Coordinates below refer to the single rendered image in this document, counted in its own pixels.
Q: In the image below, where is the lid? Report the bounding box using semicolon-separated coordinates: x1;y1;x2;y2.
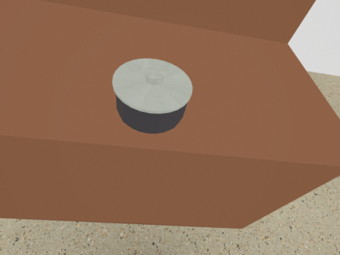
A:
112;58;193;114

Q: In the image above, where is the knob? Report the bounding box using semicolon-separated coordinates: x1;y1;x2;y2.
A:
145;67;165;85

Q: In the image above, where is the table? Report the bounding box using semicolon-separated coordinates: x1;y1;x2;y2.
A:
0;0;340;229

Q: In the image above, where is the pot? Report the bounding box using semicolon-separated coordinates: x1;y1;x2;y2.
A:
116;95;187;134

